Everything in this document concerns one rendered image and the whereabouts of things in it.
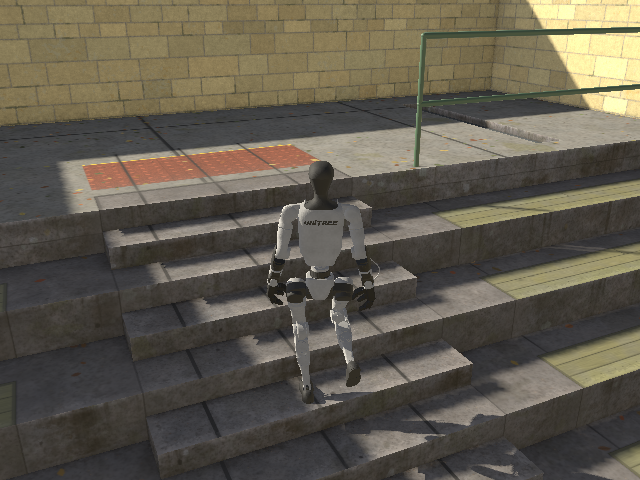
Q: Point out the robot left hand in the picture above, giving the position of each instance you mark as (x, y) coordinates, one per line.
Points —
(276, 290)

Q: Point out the right robot shin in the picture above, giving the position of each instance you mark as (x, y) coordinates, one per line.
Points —
(344, 336)

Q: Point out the left robot upper arm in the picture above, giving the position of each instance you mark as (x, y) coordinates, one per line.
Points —
(288, 214)

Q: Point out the robot right hand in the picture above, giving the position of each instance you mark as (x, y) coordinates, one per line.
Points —
(369, 294)

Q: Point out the robot left forearm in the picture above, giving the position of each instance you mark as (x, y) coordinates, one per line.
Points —
(276, 269)

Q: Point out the robot head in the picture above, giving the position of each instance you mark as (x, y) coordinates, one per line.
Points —
(321, 174)

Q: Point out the robot right forearm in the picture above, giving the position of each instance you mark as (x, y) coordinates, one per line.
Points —
(365, 271)

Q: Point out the right robot upper arm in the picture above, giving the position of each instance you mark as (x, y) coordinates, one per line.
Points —
(353, 215)

